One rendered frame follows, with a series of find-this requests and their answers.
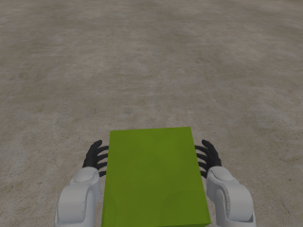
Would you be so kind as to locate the right robot forearm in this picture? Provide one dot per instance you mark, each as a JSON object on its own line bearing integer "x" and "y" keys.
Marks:
{"x": 233, "y": 202}

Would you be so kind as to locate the right robot hand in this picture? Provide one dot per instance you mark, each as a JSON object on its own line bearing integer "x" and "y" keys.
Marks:
{"x": 211, "y": 157}

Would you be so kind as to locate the left robot hand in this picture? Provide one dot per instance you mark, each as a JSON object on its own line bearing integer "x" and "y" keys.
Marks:
{"x": 92, "y": 157}

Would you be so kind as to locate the carton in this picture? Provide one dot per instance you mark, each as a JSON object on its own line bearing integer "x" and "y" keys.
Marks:
{"x": 153, "y": 179}

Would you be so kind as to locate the left robot forearm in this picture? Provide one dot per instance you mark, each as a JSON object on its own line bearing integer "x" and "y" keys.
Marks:
{"x": 76, "y": 204}

